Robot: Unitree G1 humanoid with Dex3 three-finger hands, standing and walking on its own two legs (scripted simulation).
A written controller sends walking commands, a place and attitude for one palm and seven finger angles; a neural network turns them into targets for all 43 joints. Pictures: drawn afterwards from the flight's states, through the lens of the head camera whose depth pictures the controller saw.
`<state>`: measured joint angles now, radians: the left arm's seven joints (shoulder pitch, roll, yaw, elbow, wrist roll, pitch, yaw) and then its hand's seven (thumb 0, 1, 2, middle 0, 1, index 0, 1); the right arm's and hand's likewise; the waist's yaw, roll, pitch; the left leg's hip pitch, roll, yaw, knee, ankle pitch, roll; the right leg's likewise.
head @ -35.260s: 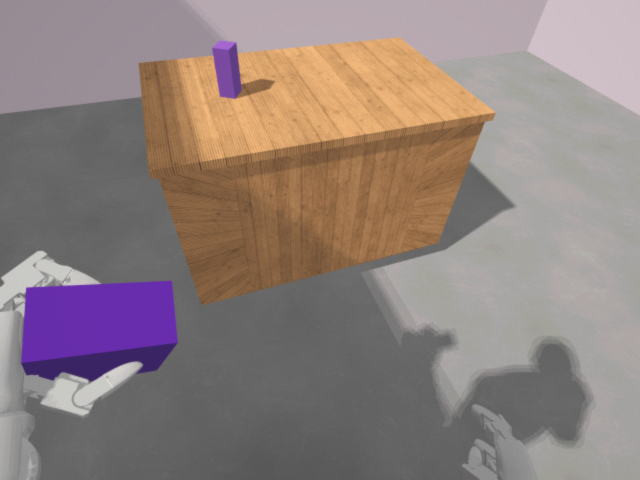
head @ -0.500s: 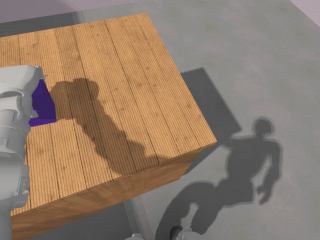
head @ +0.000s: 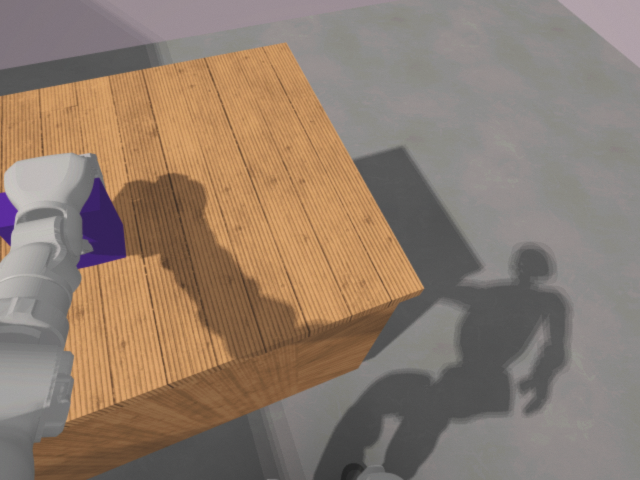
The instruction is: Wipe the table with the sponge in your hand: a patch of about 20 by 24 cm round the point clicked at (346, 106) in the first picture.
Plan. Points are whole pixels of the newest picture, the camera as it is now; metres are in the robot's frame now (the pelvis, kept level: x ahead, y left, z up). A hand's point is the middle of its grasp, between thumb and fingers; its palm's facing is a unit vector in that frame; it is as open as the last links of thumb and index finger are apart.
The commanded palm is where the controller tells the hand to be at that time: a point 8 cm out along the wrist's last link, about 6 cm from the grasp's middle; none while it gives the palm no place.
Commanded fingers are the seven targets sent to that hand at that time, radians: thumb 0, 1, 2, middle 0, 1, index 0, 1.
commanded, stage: wipe back along the middle lane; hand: left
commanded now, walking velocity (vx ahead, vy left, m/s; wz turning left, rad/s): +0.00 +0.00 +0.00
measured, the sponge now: (73, 236) +0.43 +0.35 -0.02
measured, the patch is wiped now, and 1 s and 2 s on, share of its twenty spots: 0.50 0.70 0.80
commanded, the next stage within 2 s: slide across to the third lane in 1.46 s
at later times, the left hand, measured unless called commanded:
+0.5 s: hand (78, 237) +0.40 +0.32 +0.02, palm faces -0.09 +0.02 -1.00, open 9.9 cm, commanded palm +0.37 +0.29 +0.03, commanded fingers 0.00 0.10 1.30 -1.20 -1.60 -1.20 -1.60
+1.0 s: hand (83, 270) +0.35 +0.30 +0.02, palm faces -0.05 +0.00 -1.00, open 9.9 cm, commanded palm +0.31 +0.27 +0.03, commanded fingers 0.00 0.10 1.30 -1.20 -1.60 -1.20 -1.60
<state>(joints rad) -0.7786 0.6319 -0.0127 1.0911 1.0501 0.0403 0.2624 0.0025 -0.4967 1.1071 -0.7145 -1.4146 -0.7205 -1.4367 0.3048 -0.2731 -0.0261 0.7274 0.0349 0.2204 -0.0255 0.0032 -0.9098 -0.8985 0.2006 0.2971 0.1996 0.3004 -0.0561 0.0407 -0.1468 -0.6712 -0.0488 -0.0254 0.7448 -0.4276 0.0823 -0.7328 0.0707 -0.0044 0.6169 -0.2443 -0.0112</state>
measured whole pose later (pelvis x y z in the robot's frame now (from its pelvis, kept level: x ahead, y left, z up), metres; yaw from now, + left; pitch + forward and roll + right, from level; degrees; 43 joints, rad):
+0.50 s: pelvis -0.01 +0.00 +0.00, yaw +0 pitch +18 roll -3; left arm -0.65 0.52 -0.05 0.98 1.03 0.11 0.32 0.00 -0.48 1.10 -0.69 -1.43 -0.69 -1.46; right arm 0.25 -0.27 -0.02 0.70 0.05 0.20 -0.02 0.00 -0.91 -0.90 0.20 0.30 0.20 0.30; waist -0.01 0.03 -0.16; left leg -0.60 -0.06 -0.01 0.71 -0.41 0.08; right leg -0.68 0.06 0.01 0.62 -0.25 -0.01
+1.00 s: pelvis +0.00 +0.00 +0.01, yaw +0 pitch +13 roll -2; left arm -0.40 0.43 -0.09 0.71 1.00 0.20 0.32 0.00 -0.47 1.10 -0.69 -1.44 -0.69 -1.46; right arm 0.20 -0.26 -0.02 0.67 0.07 0.17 -0.01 0.01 -0.91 -0.90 0.20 0.30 0.20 0.30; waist 0.03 0.05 -0.15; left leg -0.48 -0.07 -0.01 0.65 -0.40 0.08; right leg -0.57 0.05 0.02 0.59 -0.25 -0.01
